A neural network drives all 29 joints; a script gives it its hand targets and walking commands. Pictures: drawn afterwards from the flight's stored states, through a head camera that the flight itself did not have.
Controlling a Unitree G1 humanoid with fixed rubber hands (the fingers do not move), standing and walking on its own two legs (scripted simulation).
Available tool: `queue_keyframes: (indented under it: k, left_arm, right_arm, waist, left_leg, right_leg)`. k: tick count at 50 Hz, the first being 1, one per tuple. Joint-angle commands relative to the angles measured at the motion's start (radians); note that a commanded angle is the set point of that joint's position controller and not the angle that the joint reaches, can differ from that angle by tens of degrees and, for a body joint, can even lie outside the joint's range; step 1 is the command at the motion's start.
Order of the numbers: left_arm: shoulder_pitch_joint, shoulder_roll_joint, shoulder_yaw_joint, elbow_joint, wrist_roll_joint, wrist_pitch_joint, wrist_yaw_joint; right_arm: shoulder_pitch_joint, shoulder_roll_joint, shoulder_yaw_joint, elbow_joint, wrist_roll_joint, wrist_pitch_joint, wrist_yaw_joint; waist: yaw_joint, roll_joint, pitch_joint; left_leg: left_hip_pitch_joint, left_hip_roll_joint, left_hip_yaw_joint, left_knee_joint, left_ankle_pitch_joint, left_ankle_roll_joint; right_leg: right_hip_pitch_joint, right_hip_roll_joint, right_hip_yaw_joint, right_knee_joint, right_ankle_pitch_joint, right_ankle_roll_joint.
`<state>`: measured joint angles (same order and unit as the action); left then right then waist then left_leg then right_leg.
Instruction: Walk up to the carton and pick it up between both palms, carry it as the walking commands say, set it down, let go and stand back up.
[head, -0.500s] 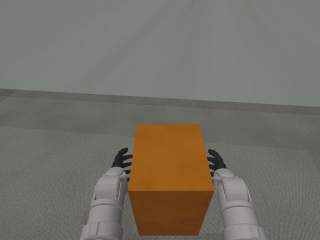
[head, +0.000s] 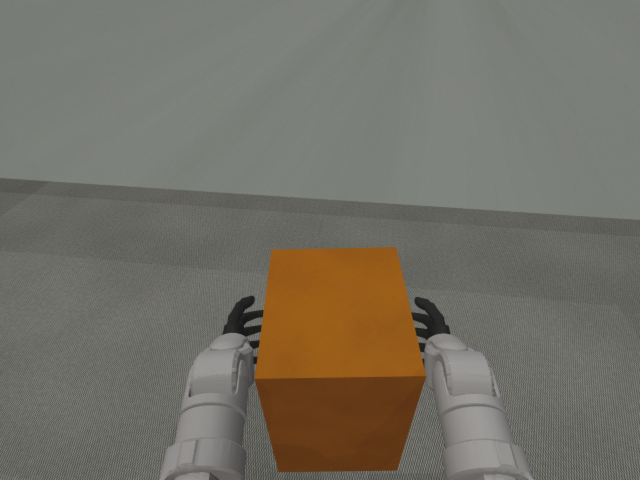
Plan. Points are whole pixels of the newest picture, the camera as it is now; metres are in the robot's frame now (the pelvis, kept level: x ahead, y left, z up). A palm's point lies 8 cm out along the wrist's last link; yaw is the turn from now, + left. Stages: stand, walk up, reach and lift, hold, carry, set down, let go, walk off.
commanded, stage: hold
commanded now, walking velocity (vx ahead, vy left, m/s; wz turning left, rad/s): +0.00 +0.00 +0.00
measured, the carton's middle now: (335, 362) +0.31 -0.01 -0.01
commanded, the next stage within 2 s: carry in 1.06 s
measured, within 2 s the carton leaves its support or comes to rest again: neither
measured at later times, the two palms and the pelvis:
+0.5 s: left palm (234, 347) +0.29 +0.13 +0.05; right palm (436, 349) +0.29 -0.14 +0.05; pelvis +0.01 +0.00 +0.00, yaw +0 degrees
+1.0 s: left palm (232, 354) +0.28 +0.13 +0.05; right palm (436, 353) +0.28 -0.14 +0.05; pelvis +0.00 +0.00 +0.00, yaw +0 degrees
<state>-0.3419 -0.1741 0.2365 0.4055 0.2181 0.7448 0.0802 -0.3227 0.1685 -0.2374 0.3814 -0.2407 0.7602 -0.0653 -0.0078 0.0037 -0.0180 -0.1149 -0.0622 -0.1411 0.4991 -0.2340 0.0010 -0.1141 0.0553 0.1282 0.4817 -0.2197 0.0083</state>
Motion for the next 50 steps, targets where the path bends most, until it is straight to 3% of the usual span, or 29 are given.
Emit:
queue_keyframes:
  k: [1, 9, 23, 33, 38, 50]
  left_arm:
    - [-0.651, -1.103, -0.557, -0.059, -0.250, -0.044, -0.276]
    - [-0.581, -1.107, -0.572, -0.069, -0.251, -0.031, -0.273]
    - [-0.475, -1.103, -0.634, -0.191, -0.283, -0.021, -0.262]
    - [-0.473, -1.092, -0.636, -0.199, -0.286, -0.021, -0.267]
    - [-0.504, -1.091, -0.631, -0.186, -0.285, -0.023, -0.273]
    - [-0.603, -1.088, -0.591, -0.121, -0.271, -0.035, -0.290]
  right_arm:
    - [-0.683, 1.080, 0.581, -0.069, 0.294, -0.054, 0.266]
    - [-0.638, 1.073, 0.601, -0.104, 0.307, -0.048, 0.263]
    - [-0.525, 1.055, 0.652, -0.198, 0.329, -0.037, 0.261]
    - [-0.534, 1.058, 0.657, -0.222, 0.327, -0.041, 0.260]
    - [-0.544, 1.067, 0.644, -0.198, 0.322, -0.042, 0.260]
    - [-0.618, 1.098, 0.610, -0.126, 0.308, -0.049, 0.262]
  waist:
    - [-0.001, -0.018, -0.229]
    - [0.000, -0.005, -0.234]
    - [-0.001, 0.007, -0.259]
    - [0.003, -0.011, -0.245]
    - [0.003, 0.004, -0.239]
    - [0.004, -0.021, -0.229]
  left_leg:
    - [0.025, -0.013, 0.041, -0.098, -0.009, -0.002]
    - [0.043, -0.013, 0.041, -0.100, 0.069, -0.009]
    - [0.094, -0.008, 0.025, -0.095, 0.227, -0.023]
    - [0.086, -0.013, 0.026, -0.090, 0.181, -0.017]
    - [0.072, -0.016, 0.028, -0.090, 0.136, -0.015]
    - [0.032, -0.018, 0.036, -0.088, 0.020, 0.001]
  right_leg:
    - [0.025, 0.008, -0.032, -0.092, -0.024, -0.015]
    - [0.040, 0.013, -0.038, -0.090, 0.052, -0.014]
    - [0.072, 0.020, -0.030, -0.083, 0.181, -0.011]
    - [0.064, 0.018, -0.030, -0.086, 0.142, -0.013]
    - [0.055, 0.014, -0.027, -0.085, 0.105, -0.017]
    - [0.026, 0.006, -0.026, -0.091, -0.004, -0.014]
